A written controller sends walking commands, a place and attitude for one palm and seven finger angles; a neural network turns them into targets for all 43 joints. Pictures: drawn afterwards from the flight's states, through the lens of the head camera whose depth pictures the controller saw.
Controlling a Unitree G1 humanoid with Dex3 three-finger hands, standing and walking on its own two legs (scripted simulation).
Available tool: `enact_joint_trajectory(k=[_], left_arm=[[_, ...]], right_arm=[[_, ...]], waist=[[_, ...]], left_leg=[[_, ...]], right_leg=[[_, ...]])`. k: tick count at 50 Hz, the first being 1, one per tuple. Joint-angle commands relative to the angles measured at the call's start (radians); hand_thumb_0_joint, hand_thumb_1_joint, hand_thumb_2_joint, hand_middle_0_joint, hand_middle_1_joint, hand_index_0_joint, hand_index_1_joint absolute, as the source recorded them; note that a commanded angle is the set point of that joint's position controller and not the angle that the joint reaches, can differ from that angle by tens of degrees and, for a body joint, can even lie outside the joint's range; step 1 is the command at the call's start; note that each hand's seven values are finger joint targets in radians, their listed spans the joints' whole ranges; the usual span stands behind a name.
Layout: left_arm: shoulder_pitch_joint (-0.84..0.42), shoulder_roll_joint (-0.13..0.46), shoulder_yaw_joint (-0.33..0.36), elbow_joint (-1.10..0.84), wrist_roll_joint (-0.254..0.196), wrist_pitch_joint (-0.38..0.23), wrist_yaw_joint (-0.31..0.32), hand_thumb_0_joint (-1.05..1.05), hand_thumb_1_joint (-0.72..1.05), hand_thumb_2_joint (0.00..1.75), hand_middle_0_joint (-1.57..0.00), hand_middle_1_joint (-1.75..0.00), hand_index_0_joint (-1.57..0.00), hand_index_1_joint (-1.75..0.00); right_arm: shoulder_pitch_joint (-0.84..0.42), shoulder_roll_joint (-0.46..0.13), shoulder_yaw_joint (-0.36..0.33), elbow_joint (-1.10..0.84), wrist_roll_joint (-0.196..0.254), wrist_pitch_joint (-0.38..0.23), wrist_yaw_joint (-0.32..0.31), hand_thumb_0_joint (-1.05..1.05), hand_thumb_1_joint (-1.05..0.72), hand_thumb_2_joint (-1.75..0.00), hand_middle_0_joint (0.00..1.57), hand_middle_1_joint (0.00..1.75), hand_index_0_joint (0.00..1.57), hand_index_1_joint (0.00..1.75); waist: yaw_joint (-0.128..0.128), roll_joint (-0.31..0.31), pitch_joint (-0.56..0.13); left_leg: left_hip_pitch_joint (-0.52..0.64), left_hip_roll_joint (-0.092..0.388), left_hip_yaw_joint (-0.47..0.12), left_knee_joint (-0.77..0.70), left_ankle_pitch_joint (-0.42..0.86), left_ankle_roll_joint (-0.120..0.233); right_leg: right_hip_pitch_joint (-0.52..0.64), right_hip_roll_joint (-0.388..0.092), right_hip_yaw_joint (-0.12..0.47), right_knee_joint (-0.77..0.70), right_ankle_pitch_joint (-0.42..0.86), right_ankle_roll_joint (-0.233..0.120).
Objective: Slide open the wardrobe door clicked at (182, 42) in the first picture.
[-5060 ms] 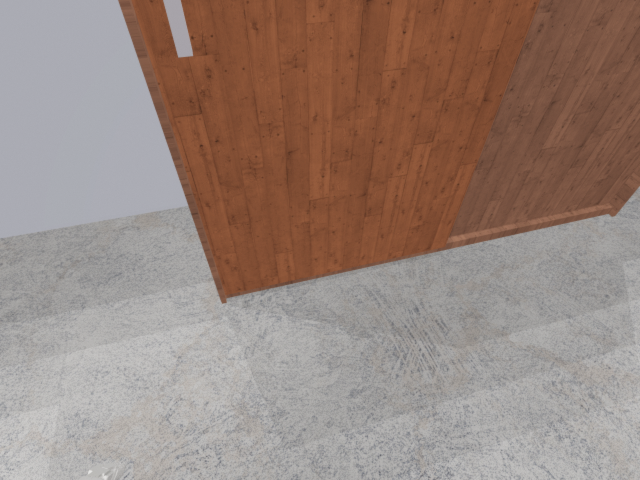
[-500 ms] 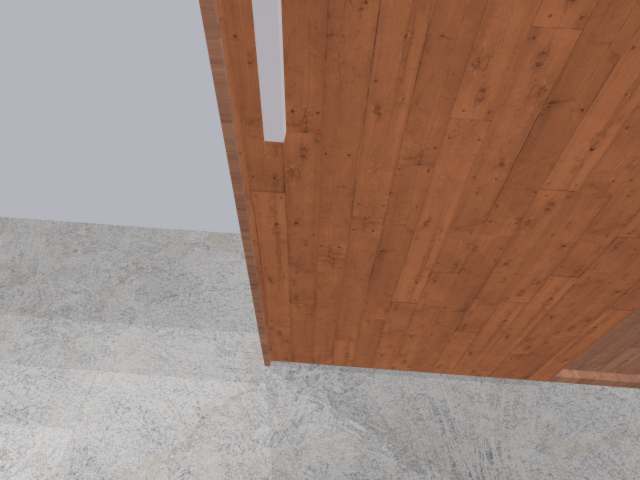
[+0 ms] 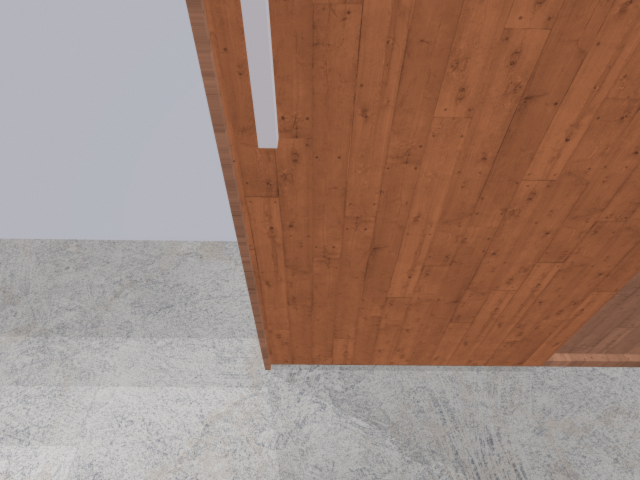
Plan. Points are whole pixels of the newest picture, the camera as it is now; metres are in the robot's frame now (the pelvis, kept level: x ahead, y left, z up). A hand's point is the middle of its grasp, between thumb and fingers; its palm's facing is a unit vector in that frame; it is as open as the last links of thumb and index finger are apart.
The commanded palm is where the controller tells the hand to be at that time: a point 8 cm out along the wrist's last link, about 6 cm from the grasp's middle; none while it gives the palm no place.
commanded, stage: come to a stop and stand still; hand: left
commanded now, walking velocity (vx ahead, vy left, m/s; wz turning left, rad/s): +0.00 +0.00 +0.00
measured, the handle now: (264, 70) +0.55 +0.11 +0.25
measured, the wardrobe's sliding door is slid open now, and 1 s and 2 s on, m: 0.00 0.00 0.00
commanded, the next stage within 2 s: look again from close up in 0.16 s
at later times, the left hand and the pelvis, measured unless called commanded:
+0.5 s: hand out of the picture +0.01 +0.18 -0.17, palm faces +0.01 -0.97 -0.25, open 7.4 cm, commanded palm none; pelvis +0.00 +0.00 -0.01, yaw +0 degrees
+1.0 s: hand out of the picture +0.05 +0.18 -0.17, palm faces +0.00 -0.97 -0.25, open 7.4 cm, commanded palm none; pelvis +0.01 -0.02 +0.00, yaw +0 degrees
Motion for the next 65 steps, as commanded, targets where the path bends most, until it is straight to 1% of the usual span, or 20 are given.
enact_joint_trajectory(k=[1,3,4,5,6,7,8,11,14,16,20,26,33,36,40,41,51,55,59,65], left_arm=[[0.061,0.091,0.016,-0.022,-0.006,-0.019,0.002,0.0,0.9,0.9,-0.2,-0.3,-0.2,-0.3],[0.066,0.09,0.017,-0.023,-0.006,-0.02,0.002,0.0,0.9,0.9,-0.2,-0.3,-0.2,-0.3],[0.127,0.115,0.0,-0.003,0.007,-0.044,0.04,0.0,0.9,0.9,-0.2,-0.3,-0.2,-0.3],[0.087,0.148,0.009,-0.052,0.0,-0.053,0.03,0.0,0.9,0.9,-0.2,-0.3,-0.2,-0.3],[0.059,0.147,0.006,-0.071,-0.001,-0.052,0.02,0.0,0.9,0.9,-0.2,-0.3,-0.2,-0.3],[0.055,0.133,0.006,-0.079,0.001,-0.057,0.013,0.0,0.9,0.9,-0.2,-0.3,-0.2,-0.3],[0.065,0.129,0.004,-0.08,-0.002,-0.056,0.009,0.0,0.9,0.9,-0.2,-0.3,-0.2,-0.3],[0.06,0.106,-0.003,-0.077,-0.003,-0.05,0.004,0.0,0.9,0.9,-0.2,-0.3,-0.2,-0.3],[0.053,0.112,-0.001,-0.082,-0.003,-0.048,0.001,0.0,0.9,0.9,-0.2,-0.3,-0.2,-0.3],[0.053,0.118,0.001,-0.084,-0.002,-0.044,0.001,0.0,0.9,0.9,-0.2,-0.3,-0.2,-0.3],[0.044,0.141,0.006,-0.09,-0.003,-0.048,0.0,0.0,0.9,0.9,-0.2,-0.3,-0.2,-0.3],[0.031,0.166,0.013,-0.095,-0.004,-0.05,-0.004,0.0,0.9,0.9,-0.2,-0.3,-0.2,-0.3],[0.005,0.195,0.019,-0.097,-0.003,-0.051,-0.006,0.0,0.9,0.9,-0.2,-0.3,-0.2,-0.3],[-0.012,0.204,0.019,-0.096,-0.004,-0.048,-0.009,0.0,0.9,0.9,-0.2,-0.3,-0.2,-0.3],[-0.023,0.216,0.022,-0.098,-0.003,-0.05,-0.01,0.0,0.9,0.9,-0.2,-0.3,-0.2,-0.3],[-0.026,0.214,0.021,-0.097,-0.004,-0.049,-0.011,0.0,0.9,0.9,-0.2,-0.3,-0.2,-0.3],[-0.044,0.233,0.025,-0.098,-0.004,-0.05,-0.013,0.0,0.9,0.9,-0.2,-0.3,-0.2,-0.3],[-0.048,0.242,0.027,-0.1,-0.005,-0.052,-0.013,0.0,0.9,0.9,-0.2,-0.3,-0.2,-0.3],[-0.052,0.248,0.029,-0.1,-0.004,-0.052,-0.012,0.0,0.9,0.9,-0.2,-0.3,-0.2,-0.3],[-0.06,0.252,0.029,-0.099,-0.004,-0.051,-0.014,0.0,0.9,0.9,-0.2,-0.3,-0.2,-0.3]], right_arm=[[0.058,-0.097,-0.013,-0.02,0.0,-0.017,-0.007,0.0,-0.9,-0.9,0.2,0.3,0.2,0.3],[0.063,-0.095,-0.013,-0.016,0.0,-0.019,-0.007,0.0,-0.9,-0.9,0.2,0.3,0.2,0.3],[-0.033,-0.139,-0.005,-0.094,0.006,-0.031,0.009,0.0,-0.9,-0.9,0.2,0.3,0.2,0.3],[0.026,-0.088,-0.003,-0.116,-0.006,-0.021,0.015,0.0,-0.9,-0.9,0.2,0.3,0.2,0.3],[0.068,-0.097,-0.002,-0.113,-0.01,-0.023,0.017,0.0,-0.9,-0.9,0.2,0.3,0.2,0.3],[0.087,-0.094,0.001,-0.118,-0.018,-0.034,0.02,0.0,-0.9,-0.9,0.2,0.3,0.2,0.3],[0.082,-0.099,0.002,-0.128,-0.014,-0.037,0.016,0.0,-0.9,-0.9,0.2,0.3,0.2,0.3],[0.074,-0.118,0.0,-0.144,-0.008,-0.035,0.01,0.0,-0.9,-0.9,0.2,0.3,0.2,0.3],[0.069,-0.132,-0.002,-0.143,-0.008,-0.035,0.009,0.0,-0.9,-0.9,0.2,0.3,0.2,0.3],[0.062,-0.142,-0.002,-0.137,-0.007,-0.034,0.009,0.0,-0.9,-0.9,0.2,0.3,0.2,0.3],[0.048,-0.155,-0.004,-0.127,-0.007,-0.036,0.009,0.0,-0.9,-0.9,0.2,0.3,0.2,0.3],[0.02,-0.175,-0.006,-0.113,-0.007,-0.04,0.007,0.0,-0.9,-0.9,0.2,0.3,0.2,0.3],[-0.015,-0.194,-0.007,-0.099,-0.007,-0.039,0.006,0.0,-0.9,-0.9,0.2,0.3,0.2,0.3],[-0.027,-0.199,-0.006,-0.095,-0.007,-0.036,0.006,0.0,-0.9,-0.9,0.2,0.3,0.2,0.3],[-0.045,-0.206,-0.007,-0.09,-0.008,-0.035,0.007,0.0,-0.9,-0.9,0.2,0.3,0.2,0.3],[-0.046,-0.208,-0.006,-0.089,-0.009,-0.034,0.006,0.0,-0.9,-0.9,0.2,0.3,0.2,0.3],[-0.065,-0.222,-0.008,-0.082,-0.009,-0.034,0.005,0.0,-0.9,-0.9,0.2,0.3,0.2,0.3],[-0.071,-0.228,-0.008,-0.077,-0.009,-0.035,0.005,0.0,-0.9,-0.9,0.2,0.3,0.2,0.3],[-0.075,-0.231,-0.008,-0.076,-0.008,-0.035,0.003,0.0,-0.9,-0.9,0.2,0.3,0.2,0.3],[-0.083,-0.233,-0.009,-0.075,-0.009,-0.032,0.004,0.0,-0.9,-0.9,0.2,0.3,0.2,0.3]], waist=[[0.005,0.007,0.069],[0.007,0.018,0.063],[0.037,0.025,0.101],[-0.009,0.052,0.036],[-0.022,0.06,0.03],[-0.017,0.144,-0.013],[-0.009,0.132,-0.024],[-0.008,0.017,0.029],[-0.007,-0.012,0.064],[-0.005,0.001,0.084],[-0.004,-0.029,0.078],[-0.002,-0.024,0.034],[0.0,-0.001,0.016],[-0.001,-0.001,0.023],[0.0,-0.01,0.015],[0.0,0.007,0.016],[0.001,-0.012,-0.014],[0.004,-0.002,-0.029],[0.005,-0.01,-0.024],[0.003,-0.007,-0.006]], left_leg=[[-0.07,0.107,-0.112,-0.107,0.009,0.001],[-0.07,0.11,-0.11,-0.103,0.021,0.001],[-0.128,0.121,-0.062,0.087,0.13,-0.019],[-0.109,0.065,-0.083,0.056,-0.054,-0.019],[-0.12,0.075,-0.098,0.033,-0.077,-0.009],[-0.111,0.089,-0.119,0.028,0.026,0.002],[-0.115,0.106,-0.134,0.006,0.038,0.013],[-0.139,0.106,-0.144,-0.022,-0.004,0.024],[-0.137,0.101,-0.139,-0.038,-0.009,0.024],[-0.141,0.102,-0.138,-0.06,-0.048,0.024],[-0.111,0.096,-0.121,-0.052,-0.007,0.022],[-0.063,0.099,-0.102,-0.039,0.059,0.019],[-0.047,0.104,-0.096,-0.034,0.102,0.013],[-0.048,0.105,-0.096,-0.043,0.081,0.009],[-0.037,0.106,-0.091,-0.036,0.095,0.005],[-0.036,0.106,-0.093,-0.041,0.09,0.004],[-0.013,0.112,-0.09,-0.036,0.134,-0.001],[-0.001,0.116,-0.086,-0.034,0.164,-0.002],[-0.001,0.118,-0.087,-0.035,0.182,-0.002],[-0.001,0.116,-0.088,-0.044,0.155,-0.005]], right_leg=[[-0.023,-0.071,0.077,-0.08,0.035,-0.021],[-0.014,-0.07,0.071,-0.076,0.05,-0.019],[-0.049,-0.107,0.083,-0.041,0.218,-0.033],[-0.057,-0.125,0.129,-0.047,-0.012,-0.058],[-0.095,-0.096,0.109,-0.017,-0.154,-0.068],[-0.07,-0.075,0.079,0.032,-0.058,-0.069],[-0.046,-0.061,0.066,0.045,-0.039,-0.063],[-0.054,-0.053,0.067,0.035,-0.04,-0.055],[-0.069,-0.055,0.076,0.027,-0.032,-0.052],[-0.076,-0.056,0.076,0.019,-0.047,-0.05],[-0.074,-0.064,0.089,0.005,-0.02,-0.05],[-0.052,-0.073,0.098,-0.004,0.042,-0.052],[-0.022,-0.078,0.101,-0.01,0.11,-0.055],[-0.026,-0.079,0.103,-0.022,0.086,-0.055],[-0.019,-0.083,0.108,-0.032,0.111,-0.058],[-0.021,-0.083,0.108,-0.035,0.1,-0.058],[0.011,-0.087,0.104,-0.037,0.168,-0.059],[0.029,-0.089,0.103,-0.032,0.214,-0.06],[0.037,-0.089,0.102,-0.03,0.241,-0.061],[0.022,-0.088,0.104,-0.045,0.206,-0.061]])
